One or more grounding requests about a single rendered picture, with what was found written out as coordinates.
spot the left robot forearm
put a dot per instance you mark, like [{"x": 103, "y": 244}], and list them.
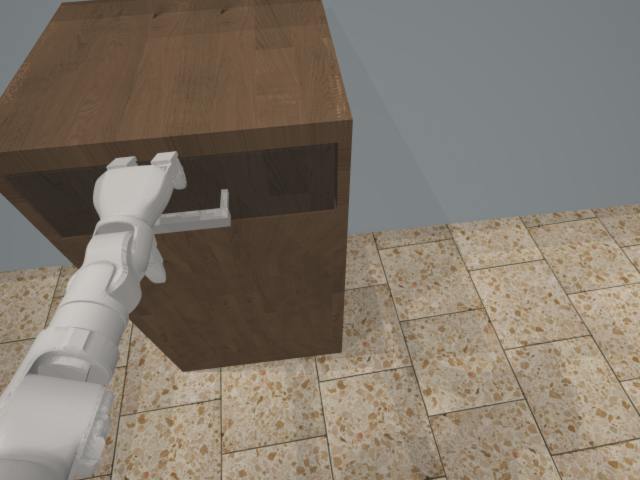
[{"x": 81, "y": 341}]

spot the left robot upper arm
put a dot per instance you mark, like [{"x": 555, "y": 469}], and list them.
[{"x": 54, "y": 429}]

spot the left robot hand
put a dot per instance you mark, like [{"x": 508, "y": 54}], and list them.
[{"x": 141, "y": 192}]

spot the handle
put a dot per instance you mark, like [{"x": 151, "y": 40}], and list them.
[{"x": 195, "y": 220}]

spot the cabinet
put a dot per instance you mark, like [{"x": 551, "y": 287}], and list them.
[{"x": 119, "y": 78}]

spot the drawer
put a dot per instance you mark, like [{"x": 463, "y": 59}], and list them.
[{"x": 260, "y": 183}]

